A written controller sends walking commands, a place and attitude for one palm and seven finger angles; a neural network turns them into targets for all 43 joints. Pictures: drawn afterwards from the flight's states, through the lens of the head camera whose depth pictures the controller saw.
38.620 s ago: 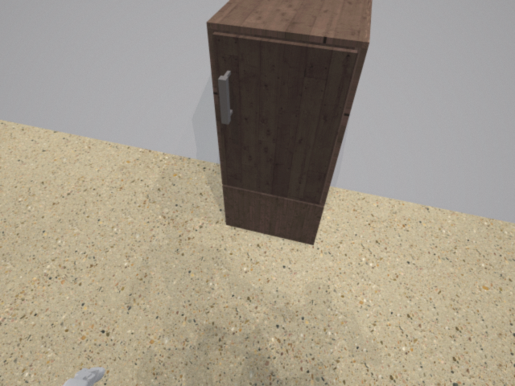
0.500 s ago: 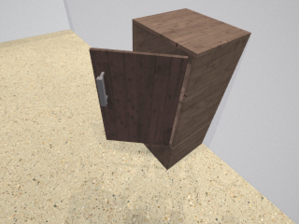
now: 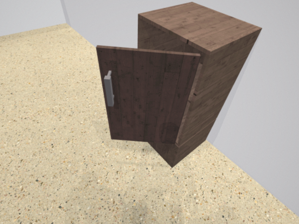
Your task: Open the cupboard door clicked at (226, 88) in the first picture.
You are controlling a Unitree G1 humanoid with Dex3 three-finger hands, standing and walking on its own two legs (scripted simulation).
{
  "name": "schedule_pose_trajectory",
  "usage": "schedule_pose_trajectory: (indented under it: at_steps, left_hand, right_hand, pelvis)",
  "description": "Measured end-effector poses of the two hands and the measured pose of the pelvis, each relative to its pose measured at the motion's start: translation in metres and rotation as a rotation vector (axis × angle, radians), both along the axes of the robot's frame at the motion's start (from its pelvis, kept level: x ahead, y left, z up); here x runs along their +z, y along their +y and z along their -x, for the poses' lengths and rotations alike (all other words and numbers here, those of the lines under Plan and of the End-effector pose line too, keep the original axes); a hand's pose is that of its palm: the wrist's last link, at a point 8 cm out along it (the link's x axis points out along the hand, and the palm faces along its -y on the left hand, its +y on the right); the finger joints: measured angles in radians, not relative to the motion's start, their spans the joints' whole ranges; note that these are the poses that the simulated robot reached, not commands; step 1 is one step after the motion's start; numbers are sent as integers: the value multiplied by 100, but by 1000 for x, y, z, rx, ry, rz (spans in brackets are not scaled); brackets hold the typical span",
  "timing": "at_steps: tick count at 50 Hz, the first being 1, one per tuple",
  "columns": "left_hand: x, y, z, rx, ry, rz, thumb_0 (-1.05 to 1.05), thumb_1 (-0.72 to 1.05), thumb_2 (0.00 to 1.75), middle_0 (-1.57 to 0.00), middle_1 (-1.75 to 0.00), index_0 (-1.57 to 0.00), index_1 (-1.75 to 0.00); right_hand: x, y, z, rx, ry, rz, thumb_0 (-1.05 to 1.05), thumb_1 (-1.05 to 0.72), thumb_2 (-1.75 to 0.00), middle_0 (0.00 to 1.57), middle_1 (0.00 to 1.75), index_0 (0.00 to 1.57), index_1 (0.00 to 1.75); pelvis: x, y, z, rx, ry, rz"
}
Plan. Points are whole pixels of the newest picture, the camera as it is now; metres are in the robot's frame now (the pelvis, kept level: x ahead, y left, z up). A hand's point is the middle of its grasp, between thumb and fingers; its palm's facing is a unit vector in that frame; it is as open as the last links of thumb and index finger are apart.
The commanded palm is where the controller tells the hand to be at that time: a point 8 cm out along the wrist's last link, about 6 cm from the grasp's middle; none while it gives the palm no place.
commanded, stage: shuffle to correct the standing spot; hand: left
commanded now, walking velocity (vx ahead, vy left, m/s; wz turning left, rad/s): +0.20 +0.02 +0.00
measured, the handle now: (110, 88) +0.63 +0.21 -0.03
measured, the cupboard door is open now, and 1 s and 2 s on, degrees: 47 47 47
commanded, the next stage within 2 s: come to a stop and stand still in 0.24 s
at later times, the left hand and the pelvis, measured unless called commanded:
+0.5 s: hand (109, 193) +0.25 +0.14 -0.15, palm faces -0.02 -0.99 -0.12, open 7.4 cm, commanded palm none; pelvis +0.11 +0.00 +0.00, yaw +2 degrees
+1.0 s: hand out of the picture +0.10 +0.25 -0.17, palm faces +0.11 -0.97 -0.20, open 7.4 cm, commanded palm none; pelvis +0.08 +0.05 +0.01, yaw +2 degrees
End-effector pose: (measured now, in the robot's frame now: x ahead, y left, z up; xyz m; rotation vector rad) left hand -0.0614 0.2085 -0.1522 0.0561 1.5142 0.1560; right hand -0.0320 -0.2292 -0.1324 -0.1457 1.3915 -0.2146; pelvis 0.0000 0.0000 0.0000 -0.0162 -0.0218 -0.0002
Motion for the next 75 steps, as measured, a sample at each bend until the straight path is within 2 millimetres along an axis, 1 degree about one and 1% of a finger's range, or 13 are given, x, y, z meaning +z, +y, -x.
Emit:
schedule_pose_trajectory:
  at_steps: [12,21,26,31,35,39,43,49,58,62,69,72,75]
  left_hand:
    - [20,35,-163,-91,-275,-51,1,94,90,-20,-30,-19,-30]
    - [27,5,-268,-145,-405,-10,1,91,90,-20,-30,-19,-30]
    - [19,-18,-305,-131,-462,-2,0,91,90,-20,-30,-19,-30]
    - [11,-18,-283,-70,-412,-21,0,91,90,-21,-30,-20,-30]
    - [11,11,-260,-31,-374,-84,-3,93,90,-21,-30,-20,-30]
    - [7,42,-231,-32,-317,-114,-3,93,90,-21,-30,-20,-30]
    - [-5,73,-201,-21,-280,-116,-1,92,90,-21,-30,-20,-30]
    - [7,91,-159,7,-216,-88,0,91,90,-20,-30,-19,-30]
    - [11,79,-110,-26,-57,-33,0,91,90,-20,-30,-19,-30]
    - [13,64,-116,-58,-49,-25,0,91,90,-20,-30,-19,-30]
    - [16,28,-153,-98,-175,-74,1,92,90,-20,-30,-19,-30]
    - [23,13,-158,-88,-213,-101,1,93,90,-20,-30,-19,-30]
    - [29,3,-159,-76,-235,-112,1,94,90,-20,-30,-20,-30]
  right_hand:
    - [5,62,-2,-73,70,-93,1,-91,-89,20,30,21,30]
    - [3,65,-3,-112,192,-110,0,-91,-89,20,30,21,30]
    - [-2,49,-20,-112,262,-106,1,-91,-89,20,30,21,30]
    - [-14,21,-73,-70,209,-57,1,-91,-89,20,30,20,30]
    - [-17,8,-129,-8,76,-25,1,-91,-89,20,30,20,30]
    - [-12,9,-173,47,-72,2,0,-91,-89,19,30,20,30]
    - [-5,25,-189,78,-187,28,0,-91,-89,19,30,20,30]
    - [14,52,-169,100,-178,31,0,-93,-89,20,30,20,30]
    - [23,51,-119,26,-102,42,0,-92,-89,20,30,21,30]
    - [19,43,-83,-20,-21,31,0,-91,-89,20,30,21,30]
    - [-4,15,-26,-76,120,-34,1,-91,-89,20,30,21,30]
    - [-10,4,-18,-69,163,-64,1,-91,-89,20,30,20,30]
    - [-11,-4,-25,-49,159,-80,1,-91,-89,20,30,20,30]
  pelvis:
    - [12,15,-45,-6,6,-12]
    - [7,11,-90,11,0,-10]
    - [-3,-3,-120,36,-5,-22]
    - [-6,-5,-123,62,-13,4]
    - [-6,1,-111,64,-5,5]
    - [-8,13,-96,49,1,0]
    - [-15,33,-83,35,-3,-5]
    - [4,51,-77,32,2,5]
    - [15,49,-72,-6,38,-3]
    - [15,39,-67,-13,44,-4]
    - [5,4,-59,-2,35,-34]
    - [5,-9,-58,11,18,-19]
    - [9,-18,-60,15,11,-18]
